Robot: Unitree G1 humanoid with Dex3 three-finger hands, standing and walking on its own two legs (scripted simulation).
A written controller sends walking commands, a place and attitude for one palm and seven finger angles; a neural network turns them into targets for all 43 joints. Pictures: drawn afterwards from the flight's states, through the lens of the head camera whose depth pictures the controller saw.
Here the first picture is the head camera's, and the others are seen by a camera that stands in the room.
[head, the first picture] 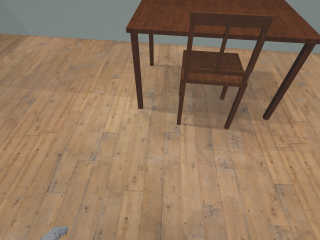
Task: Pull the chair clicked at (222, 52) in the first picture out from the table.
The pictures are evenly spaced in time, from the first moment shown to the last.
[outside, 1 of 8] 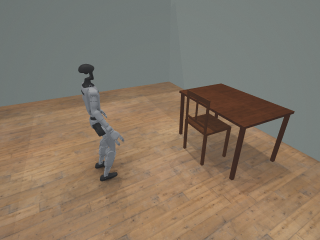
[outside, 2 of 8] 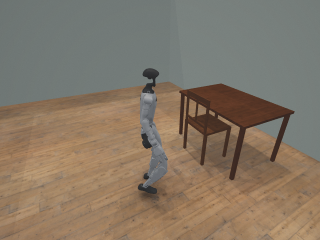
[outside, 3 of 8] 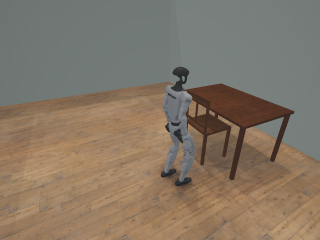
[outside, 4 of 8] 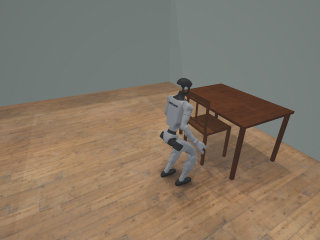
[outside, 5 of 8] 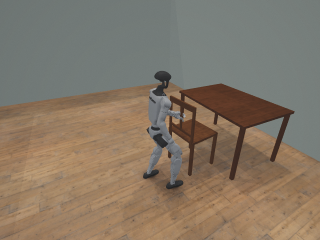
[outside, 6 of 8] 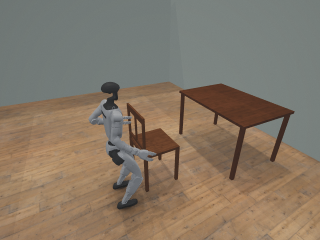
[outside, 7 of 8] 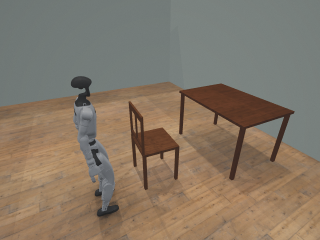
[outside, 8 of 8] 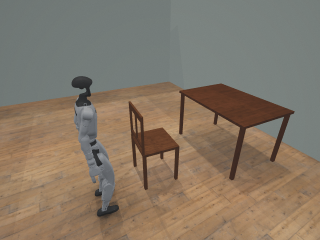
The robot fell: no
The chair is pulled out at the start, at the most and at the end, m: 0.00 0.80 0.79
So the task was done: yes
